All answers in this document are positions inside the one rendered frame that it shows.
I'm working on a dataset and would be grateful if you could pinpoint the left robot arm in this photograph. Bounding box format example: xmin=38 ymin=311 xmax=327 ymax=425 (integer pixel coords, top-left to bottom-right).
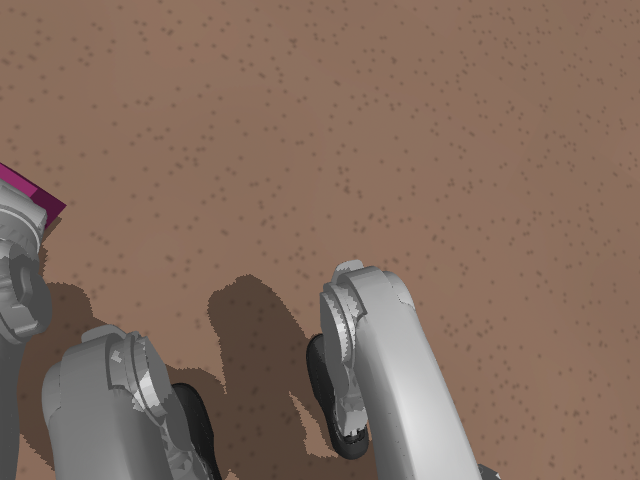
xmin=0 ymin=178 xmax=52 ymax=480

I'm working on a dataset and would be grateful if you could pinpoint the left robot foot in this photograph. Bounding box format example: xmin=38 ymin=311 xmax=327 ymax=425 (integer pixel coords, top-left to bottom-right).
xmin=172 ymin=383 xmax=222 ymax=480

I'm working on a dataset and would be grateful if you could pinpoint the right robot foot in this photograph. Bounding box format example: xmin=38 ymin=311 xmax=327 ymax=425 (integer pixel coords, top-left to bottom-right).
xmin=306 ymin=333 xmax=369 ymax=460

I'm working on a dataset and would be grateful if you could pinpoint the cube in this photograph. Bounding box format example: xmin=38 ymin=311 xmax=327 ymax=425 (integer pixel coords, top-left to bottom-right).
xmin=0 ymin=162 xmax=67 ymax=231

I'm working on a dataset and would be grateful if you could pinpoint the right robot hand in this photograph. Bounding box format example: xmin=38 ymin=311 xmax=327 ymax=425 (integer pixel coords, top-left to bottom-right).
xmin=478 ymin=464 xmax=501 ymax=480

